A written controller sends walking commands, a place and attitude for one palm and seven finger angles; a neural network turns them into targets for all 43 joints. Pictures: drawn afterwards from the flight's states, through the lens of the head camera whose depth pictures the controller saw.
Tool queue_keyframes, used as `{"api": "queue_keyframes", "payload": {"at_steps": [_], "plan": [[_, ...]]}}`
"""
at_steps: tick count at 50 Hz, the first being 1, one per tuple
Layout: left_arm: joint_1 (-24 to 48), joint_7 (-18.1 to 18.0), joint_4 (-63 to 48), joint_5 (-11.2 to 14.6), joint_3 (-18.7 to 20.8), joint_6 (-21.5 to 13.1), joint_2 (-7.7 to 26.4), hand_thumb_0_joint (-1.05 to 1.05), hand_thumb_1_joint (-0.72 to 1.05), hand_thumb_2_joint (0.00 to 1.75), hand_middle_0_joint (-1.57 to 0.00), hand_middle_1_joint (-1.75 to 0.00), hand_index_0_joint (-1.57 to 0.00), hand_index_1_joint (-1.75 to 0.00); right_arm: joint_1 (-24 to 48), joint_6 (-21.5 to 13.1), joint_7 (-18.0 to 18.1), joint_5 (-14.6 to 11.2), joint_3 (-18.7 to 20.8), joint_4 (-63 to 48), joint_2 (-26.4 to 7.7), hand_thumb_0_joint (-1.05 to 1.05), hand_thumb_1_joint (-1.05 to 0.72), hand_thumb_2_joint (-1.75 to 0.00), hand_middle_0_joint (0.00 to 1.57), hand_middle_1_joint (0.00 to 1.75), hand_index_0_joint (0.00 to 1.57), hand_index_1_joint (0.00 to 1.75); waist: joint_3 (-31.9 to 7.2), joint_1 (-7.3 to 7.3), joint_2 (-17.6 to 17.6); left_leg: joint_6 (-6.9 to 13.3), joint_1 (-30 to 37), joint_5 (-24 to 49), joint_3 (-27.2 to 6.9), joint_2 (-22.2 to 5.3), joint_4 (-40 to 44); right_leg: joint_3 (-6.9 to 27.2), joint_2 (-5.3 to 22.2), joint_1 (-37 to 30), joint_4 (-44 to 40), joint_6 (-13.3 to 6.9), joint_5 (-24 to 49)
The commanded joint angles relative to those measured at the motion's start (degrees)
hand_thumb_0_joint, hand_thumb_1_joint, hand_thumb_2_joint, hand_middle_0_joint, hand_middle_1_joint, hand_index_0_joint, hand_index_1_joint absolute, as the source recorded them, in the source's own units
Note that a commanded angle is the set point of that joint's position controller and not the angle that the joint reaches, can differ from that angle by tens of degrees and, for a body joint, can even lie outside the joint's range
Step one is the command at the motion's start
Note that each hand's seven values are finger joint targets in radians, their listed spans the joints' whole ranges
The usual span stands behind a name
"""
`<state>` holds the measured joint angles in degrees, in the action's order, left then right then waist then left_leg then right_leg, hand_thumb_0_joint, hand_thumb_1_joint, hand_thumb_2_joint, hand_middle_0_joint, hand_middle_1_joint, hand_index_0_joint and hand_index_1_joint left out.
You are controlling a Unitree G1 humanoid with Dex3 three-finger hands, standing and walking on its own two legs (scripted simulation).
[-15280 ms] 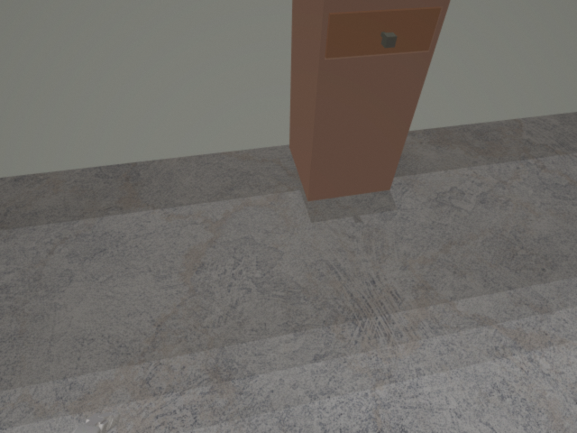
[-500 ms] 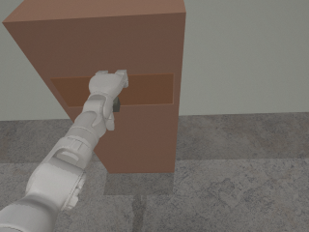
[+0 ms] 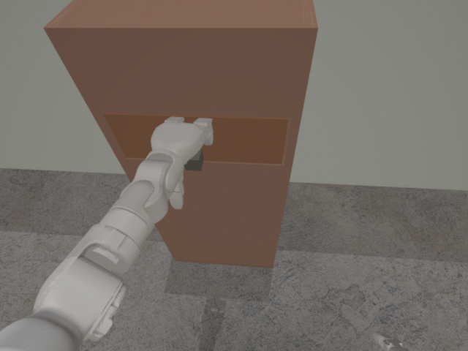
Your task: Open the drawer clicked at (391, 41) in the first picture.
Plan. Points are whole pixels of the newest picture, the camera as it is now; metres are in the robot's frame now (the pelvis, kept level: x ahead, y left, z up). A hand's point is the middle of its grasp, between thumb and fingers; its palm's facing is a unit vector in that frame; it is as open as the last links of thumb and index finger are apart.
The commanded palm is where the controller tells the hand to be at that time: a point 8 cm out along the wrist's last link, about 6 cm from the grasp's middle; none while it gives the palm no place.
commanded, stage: move the hooked fingers above the handle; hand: left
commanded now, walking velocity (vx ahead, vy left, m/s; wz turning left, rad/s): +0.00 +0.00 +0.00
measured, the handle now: (195, 152) +0.50 +0.11 +0.02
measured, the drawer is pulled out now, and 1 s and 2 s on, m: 0.00 0.00 0.00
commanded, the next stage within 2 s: lift the fingers back up to retry in 1.28 s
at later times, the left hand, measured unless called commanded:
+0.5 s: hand (197, 145) +0.46 +0.09 +0.08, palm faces +0.02 +0.03 -1.00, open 13.6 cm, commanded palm +0.43 +0.15 +0.13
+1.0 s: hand (193, 139) +0.47 +0.10 +0.09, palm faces +0.14 +0.01 -0.99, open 13.6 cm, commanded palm +0.43 +0.14 +0.13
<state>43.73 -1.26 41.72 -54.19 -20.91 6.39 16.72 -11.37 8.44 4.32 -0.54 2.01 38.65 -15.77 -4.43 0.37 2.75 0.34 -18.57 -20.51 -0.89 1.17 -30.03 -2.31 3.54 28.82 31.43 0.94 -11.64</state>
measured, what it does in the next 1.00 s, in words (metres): stands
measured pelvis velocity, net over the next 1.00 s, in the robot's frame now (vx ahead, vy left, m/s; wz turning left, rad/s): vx -0.02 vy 0.00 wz -0.06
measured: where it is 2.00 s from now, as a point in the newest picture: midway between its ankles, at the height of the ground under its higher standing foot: outside the picture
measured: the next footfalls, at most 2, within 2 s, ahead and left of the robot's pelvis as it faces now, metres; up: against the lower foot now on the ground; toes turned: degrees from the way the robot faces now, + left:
none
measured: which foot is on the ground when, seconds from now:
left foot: down 0.00-1.00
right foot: down 0.00-1.00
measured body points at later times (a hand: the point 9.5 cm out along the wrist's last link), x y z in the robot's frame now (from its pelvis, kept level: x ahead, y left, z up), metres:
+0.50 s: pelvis -0.02 -0.01 +0.00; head +0.03 -0.05 +0.45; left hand +0.46 +0.09 +0.14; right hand +0.06 -0.26 -0.15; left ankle -0.07 +0.12 -0.73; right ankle +0.04 -0.13 -0.73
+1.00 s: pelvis -0.02 +0.00 +0.00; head +0.04 -0.04 +0.44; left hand +0.46 +0.10 +0.14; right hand +0.06 -0.26 -0.15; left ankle -0.07 +0.12 -0.73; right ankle +0.04 -0.13 -0.73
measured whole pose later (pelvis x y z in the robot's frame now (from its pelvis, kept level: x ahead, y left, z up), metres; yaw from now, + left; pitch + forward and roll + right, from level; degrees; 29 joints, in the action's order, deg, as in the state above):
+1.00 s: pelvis -0.02 +0.00 +0.00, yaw -3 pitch +12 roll +2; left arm 50.0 -21.2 54.2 -62.0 -11.1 5.0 16.0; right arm -12.4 6.9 2.6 -0.5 0.6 40.6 -14.3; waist -5.1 3.0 3.4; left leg 0.2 -22.9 -19.9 2.7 0.8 -31.2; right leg 1.2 2.5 34.6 32.4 0.8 -9.5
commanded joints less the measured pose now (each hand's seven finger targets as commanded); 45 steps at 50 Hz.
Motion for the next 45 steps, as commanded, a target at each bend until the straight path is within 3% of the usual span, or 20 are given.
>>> {"api": "queue_keyframes", "payload": {"at_steps": [1,4,6,8,10,12,16,18,21,25,28,31,33,34,35,37,38,39,42,45], "plan": [[30.81,-7.32,-12.45,-3.45,11.41,-11.12,10.08,0.00,-0.50,0.30,-0.30,-1.20,-0.30,-1.20,-2.88,-2.08,0.34,0.77,2.12,-4.99,-5.08,0.00,-0.90,-0.90,0.20,0.30,0.20,0.30,-17.97,1.69,-1.60,-0.30,0.36,22.64,1.06,1.32,0.99,-0.14,-3.51,-14.20,1.86,-3.85,14.84],[28.98,-17.83,-6.55,-6.05,20.88,-9.19,17.17,0.00,-0.50,0.30,-0.30,-1.20,-0.30,-1.20,-2.43,-2.76,-0.45,1.00,1.10,-4.97,-3.73,0.00,-0.90,-0.90,0.20,0.30,0.20,0.30,-18.89,-1.09,-3.73,-1.37,-5.92,24.57,1.72,1.45,1.07,-0.15,-3.82,-16.83,3.79,-3.84,16.47],[27.25,-21.29,-4.10,-7.12,22.20,-4.91,21.00,0.00,-0.50,0.30,-0.30,-1.20,-0.30,-1.20,-0.91,-2.20,-0.50,0.76,0.27,-5.38,-4.06,0.00,-0.90,-0.90,0.20,0.30,0.20,0.30,-19.08,-2.04,-6.29,-1.25,-9.30,21.85,3.36,1.64,2.02,1.04,-3.36,-20.49,3.34,-3.52,16.63],[28.07,-23.02,-2.24,-8.36,18.57,-0.72,18.96,0.00,-0.50,0.30,-0.30,-1.20,-0.30,-1.20,0.57,-1.91,-0.32,0.51,-0.19,-5.66,-3.63,0.00,-0.90,-0.90,0.20,0.30,0.20,0.30,-19.53,-1.70,-5.21,-1.19,-9.09,20.24,5.05,1.20,2.92,1.53,-3.11,-20.54,2.42,-3.37,16.26],[27.02,-23.43,0.72,-9.61,18.19,4.00,19.13,0.00,-0.50,0.30,-0.30,-1.20,-0.30,-1.20,0.84,-1.43,-0.51,0.35,-0.24,-5.32,-3.98,0.00,-0.90,-0.90,0.20,0.30,0.20,0.30,-24.06,-2.55,-3.72,-1.42,-7.65,22.87,5.87,0.81,3.39,1.55,-3.14,-23.09,2.71,-3.40,19.03],[26.23,-22.47,0.73,-8.33,19.46,6.63,20.87,0.00,-0.50,0.30,-0.30,-1.20,-0.30,-1.20,1.26,-0.13,-0.23,-0.12,-0.54,-5.54,-4.28,0.00,-0.90,-0.90,0.20,0.30,0.20,0.30,-27.30,-2.90,-7.06,-1.03,-6.87,23.85,6.36,0.76,4.09,1.94,-3.03,-27.32,1.90,-2.83,21.56],[25.35,-20.22,4.51,-5.03,18.59,11.34,20.82,0.00,-0.50,0.30,-0.30,-1.20,-0.30,-1.20,4.96,1.33,1.90,-1.69,-1.50,-5.40,-4.73,0.00,-0.90,-0.90,0.20,0.30,0.20,0.30,-23.08,-2.44,-13.13,0.04,-8.25,15.90,6.83,0.71,6.84,2.91,-2.64,-28.38,-1.72,-1.65,13.42],[24.35,-18.52,5.53,-4.57,17.78,13.11,20.73,0.00,-0.50,0.30,-0.30,-1.20,-0.30,-1.20,5.15,1.50,2.57,-2.14,-1.80,-5.06,-5.04,0.00,-0.90,-0.90,0.20,0.30,0.20,0.30,-20.53,-2.72,-12.21,0.29,-7.73,14.16,7.03,0.58,8.11,2.82,-2.47,-27.45,-3.13,-1.59,10.72],[23.35,-16.10,6.32,-5.46,18.30,12.97,23.10,0.00,-0.50,0.30,-0.30,-1.20,-0.30,-1.20,5.42,1.70,3.61,-2.39,-2.17,-5.17,-5.49,0.00,-0.90,-0.90,0.20,0.30,0.20,0.30,-19.99,-2.87,-12.60,0.62,-7.78,12.29,7.08,0.48,8.54,3.48,-2.30,-27.76,-3.91,-1.51,7.81],[20.75,-11.49,6.72,-5.67,16.58,9.23,21.38,0.00,-0.50,0.30,-0.30,-1.20,-0.30,-1.20,3.63,0.39,4.36,-2.26,-1.48,-6.79,-6.09,0.00,-0.90,-0.90,0.20,0.30,0.20,0.30,-16.73,-1.21,-12.70,1.37,-8.29,8.62,7.15,0.44,7.96,3.76,-1.98,-25.17,-5.07,-1.42,4.09],[22.59,-7.90,2.93,-5.36,15.44,2.12,19.00,0.00,-0.50,0.30,-0.30,-1.20,-0.30,-1.20,0.58,-1.51,4.31,-1.55,0.08,-8.23,-6.41,0.00,-0.90,-0.90,0.20,0.30,0.20,0.30,-18.34,1.01,-10.64,1.99,-7.65,7.37,6.39,0.53,6.51,4.14,-1.79,-23.86,-4.75,-1.46,3.98],[30.17,-5.98,-9.24,-3.72,7.10,-7.40,8.40,0.00,-0.50,0.30,-0.30,-1.20,-0.30,-1.20,-1.96,-4.22,3.34,-0.83,2.02,-8.70,-5.84,0.00,-0.90,-0.90,0.20,0.30,0.20,0.30,-21.33,4.68,-5.19,2.20,-2.70,9.44,5.58,0.81,3.75,3.91,-1.97,-20.18,-3.43,-1.68,7.90],[31.47,-7.15,-16.22,-2.99,7.18,-12.76,8.07,0.00,-0.50,0.30,-0.30,-1.20,-0.30,-1.20,-3.91,-5.59,2.74,-0.04,3.35,-7.75,-5.58,0.00,-0.90,-0.90,0.20,0.30,0.20,0.30,-24.60,4.28,0.18,2.07,1.11,12.51,4.44,1.25,2.02,3.57,-2.59,-17.88,-1.96,-2.35,10.20],[34.08,-8.20,-17.29,-2.75,5.78,-14.43,6.39,0.00,-0.50,0.30,-0.30,-1.20,-0.30,-1.20,-4.86,-6.20,2.59,0.18,3.32,-6.99,-5.32,0.00,-0.90,-0.90,0.20,0.30,0.20,0.30,-24.24,5.60,0.30,2.06,1.79,13.54,3.85,1.43,1.04,3.22,-2.67,-16.04,-1.56,-2.31,10.63],[36.29,-9.79,-18.09,-2.92,7.70,-15.73,8.43,0.00,-0.50,0.30,-0.30,-1.20,-0.30,-1.20,-6.10,-6.48,2.28,0.29,3.82,-5.72,-5.42,0.00,-0.90,-0.90,0.20,0.30,0.20,0.30,-23.70,5.83,1.76,1.51,2.48,14.52,3.09,1.43,0.54,2.75,-2.96,-13.74,-1.15,-2.56,10.73],[37.41,-13.42,-14.29,-3.29,6.05,-15.64,5.61,0.00,-0.50,0.30,-0.30,-1.20,-0.30,-1.20,-7.38,-7.04,1.35,0.22,3.92,-3.73,-5.37,0.00,-0.90,-0.90,0.20,0.30,0.20,0.30,-20.96,6.97,-0.58,1.20,1.01,13.22,2.28,1.51,0.25,2.10,-3.18,-10.87,-1.33,-2.48,7.96],[35.46,-15.21,-12.16,-3.78,8.89,-14.83,7.90,0.00,-0.50,0.30,-0.30,-1.20,-0.30,-1.20,-7.51,-6.87,0.83,0.04,4.19,-3.06,-5.70,0.00,-0.90,-0.90,0.20,0.30,0.20,0.30,-19.55,5.90,-1.35,0.61,-0.20,13.23,1.78,1.48,0.71,1.49,-3.55,-10.32,-1.24,-2.80,7.39],[34.47,-16.94,-9.14,-4.08,8.99,-13.55,7.08,0.00,-0.50,0.30,-0.30,-1.20,-0.30,-1.20,-6.96,-6.75,0.38,0.15,3.72,-2.59,-5.71,0.00,-0.90,-0.90,0.20,0.30,0.20,0.30,-19.43,5.42,-1.90,0.45,-1.17,13.37,1.94,1.63,0.98,1.13,-3.60,-10.22,-1.06,-2.81,7.02],[34.06,-21.69,0.04,-5.25,16.63,-7.31,15.72,0.00,-0.50,0.30,-0.30,-1.20,-0.30,-1.20,-5.53,-5.61,-0.72,0.12,2.40,-1.24,-6.51,0.00,-0.90,-0.90,0.20,0.30,0.20,0.30,-17.67,3.27,-2.93,-0.23,-6.65,11.76,2.36,1.64,2.87,0.90,-3.79,-11.73,-0.55,-2.96,5.08],[33.23,-23.25,5.79,-8.25,18.60,0.29,19.16,0.00,-0.50,0.30,-0.30,-1.20,-0.30,-1.20,-3.01,-4.12,-1.49,0.51,1.18,-1.66,-5.98,0.00,-0.90,-0.90,0.20,0.30,0.20,0.30,-20.28,0.92,-0.93,-0.57,-8.94,14.52,3.83,1.47,3.72,1.17,-3.61,-16.40,0.69,-3.07,8.80]]}}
